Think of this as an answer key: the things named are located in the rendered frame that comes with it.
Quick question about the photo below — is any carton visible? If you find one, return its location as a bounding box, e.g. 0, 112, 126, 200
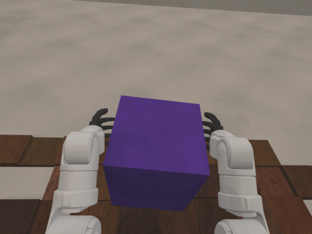
103, 96, 210, 212

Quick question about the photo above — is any robot right forearm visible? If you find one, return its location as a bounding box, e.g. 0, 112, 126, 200
210, 130, 270, 234

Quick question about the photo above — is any right robot hand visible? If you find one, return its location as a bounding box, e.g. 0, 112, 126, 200
202, 112, 223, 150

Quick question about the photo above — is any robot right upper arm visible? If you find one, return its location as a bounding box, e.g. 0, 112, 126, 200
214, 219, 268, 234

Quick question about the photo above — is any left robot hand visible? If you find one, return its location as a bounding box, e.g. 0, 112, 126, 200
89, 108, 115, 146

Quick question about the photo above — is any robot left forearm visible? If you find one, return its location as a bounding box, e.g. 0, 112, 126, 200
45, 125, 105, 234

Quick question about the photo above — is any robot left upper arm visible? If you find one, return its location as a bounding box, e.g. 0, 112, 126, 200
47, 215, 101, 234

